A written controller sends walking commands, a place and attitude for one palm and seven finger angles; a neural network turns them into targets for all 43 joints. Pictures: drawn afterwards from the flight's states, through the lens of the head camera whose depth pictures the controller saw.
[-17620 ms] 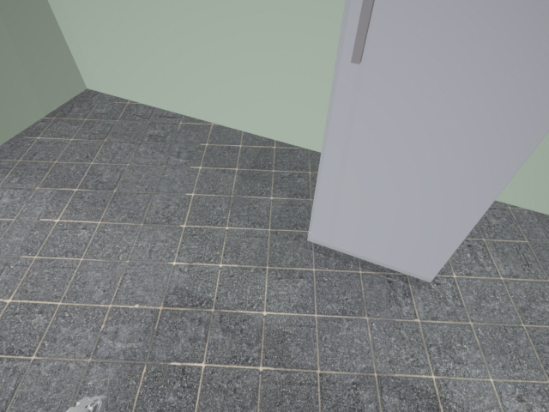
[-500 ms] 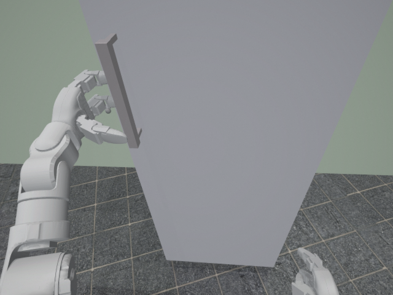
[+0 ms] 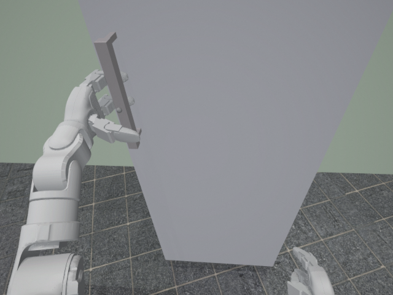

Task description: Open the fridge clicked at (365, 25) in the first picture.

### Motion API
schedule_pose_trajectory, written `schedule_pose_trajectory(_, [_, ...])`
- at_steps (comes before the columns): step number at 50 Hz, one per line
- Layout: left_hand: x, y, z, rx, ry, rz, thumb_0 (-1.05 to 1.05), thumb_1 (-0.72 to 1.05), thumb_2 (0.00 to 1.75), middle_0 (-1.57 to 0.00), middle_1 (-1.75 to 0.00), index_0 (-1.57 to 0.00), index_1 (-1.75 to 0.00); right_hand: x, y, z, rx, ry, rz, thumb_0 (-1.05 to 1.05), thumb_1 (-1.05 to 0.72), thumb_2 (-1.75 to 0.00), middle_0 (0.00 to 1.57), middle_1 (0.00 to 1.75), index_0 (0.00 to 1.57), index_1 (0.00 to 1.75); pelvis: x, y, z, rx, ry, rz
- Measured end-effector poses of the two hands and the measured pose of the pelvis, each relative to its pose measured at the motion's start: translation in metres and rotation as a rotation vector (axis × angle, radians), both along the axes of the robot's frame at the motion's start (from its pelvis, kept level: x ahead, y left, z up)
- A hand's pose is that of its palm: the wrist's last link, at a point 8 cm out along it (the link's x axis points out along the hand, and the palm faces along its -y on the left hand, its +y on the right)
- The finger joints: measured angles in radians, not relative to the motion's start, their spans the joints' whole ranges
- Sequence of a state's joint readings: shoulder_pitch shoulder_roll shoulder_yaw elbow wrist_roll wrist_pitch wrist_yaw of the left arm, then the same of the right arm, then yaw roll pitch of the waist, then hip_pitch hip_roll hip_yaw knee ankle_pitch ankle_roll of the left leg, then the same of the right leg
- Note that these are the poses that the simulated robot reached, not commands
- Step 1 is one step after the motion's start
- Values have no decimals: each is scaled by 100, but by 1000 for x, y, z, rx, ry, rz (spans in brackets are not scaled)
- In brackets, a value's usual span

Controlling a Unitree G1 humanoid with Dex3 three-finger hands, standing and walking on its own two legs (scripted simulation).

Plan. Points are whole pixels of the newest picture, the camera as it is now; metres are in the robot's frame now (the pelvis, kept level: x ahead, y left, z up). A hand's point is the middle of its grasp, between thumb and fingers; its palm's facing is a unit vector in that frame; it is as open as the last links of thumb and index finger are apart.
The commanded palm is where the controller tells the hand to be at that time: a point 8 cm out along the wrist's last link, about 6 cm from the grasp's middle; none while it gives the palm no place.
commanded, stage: slide the fingers in behind the handle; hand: left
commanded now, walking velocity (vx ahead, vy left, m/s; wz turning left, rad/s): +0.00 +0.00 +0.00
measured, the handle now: (124, 96) +0.42 +0.17 +0.23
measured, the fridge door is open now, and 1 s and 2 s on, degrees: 0 0 0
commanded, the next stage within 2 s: grip the handle and tug to test in 0.68 s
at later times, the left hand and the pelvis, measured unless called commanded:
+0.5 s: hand (123, 108) +0.37 +0.16 +0.23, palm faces +0.02 -1.00 -0.02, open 14.0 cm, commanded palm +0.34 +0.21 +0.24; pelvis +0.00 +0.00 +0.00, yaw +0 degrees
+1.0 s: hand (127, 109) +0.37 +0.15 +0.23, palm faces +0.01 -1.00 -0.02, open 12.9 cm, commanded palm +0.35 +0.20 +0.24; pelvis +0.00 +0.00 +0.00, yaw +0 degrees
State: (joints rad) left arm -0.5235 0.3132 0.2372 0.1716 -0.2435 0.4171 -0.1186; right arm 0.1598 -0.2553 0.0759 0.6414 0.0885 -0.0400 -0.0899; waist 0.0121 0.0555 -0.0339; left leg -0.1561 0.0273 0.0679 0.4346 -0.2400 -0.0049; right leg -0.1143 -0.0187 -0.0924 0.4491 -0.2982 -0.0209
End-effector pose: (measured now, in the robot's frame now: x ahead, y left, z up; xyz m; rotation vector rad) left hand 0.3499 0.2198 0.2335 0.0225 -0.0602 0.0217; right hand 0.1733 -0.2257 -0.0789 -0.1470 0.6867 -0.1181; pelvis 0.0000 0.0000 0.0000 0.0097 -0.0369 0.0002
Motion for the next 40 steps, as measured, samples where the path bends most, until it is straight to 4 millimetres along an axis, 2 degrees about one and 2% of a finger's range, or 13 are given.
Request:
schedule_pose_trajectory(9, [3,-7,0,0,-6,-6,-1,-50,30,-30,-120,-30,-120,-1,-4,-3,-12,20,-6,2,-90,-90,20,30,20,30,2,1,0,-1,3,3])
schedule_pose_trajectory(28, [2,-9,0,-1,-8,-8,-1,-50,30,-30,-120,-30,-120,8,0,1,1,3,4,2,-90,-90,20,30,20,30,5,-1,0,0,4,2])
schedule_pose_trajectory(40, [4,-11,-1,-1,4,-5,-1,-50,30,-31,-121,-30,-120,7,-3,-1,-5,13,1,2,-90,-90,20,30,20,30,4,-2,0,0,4,4])
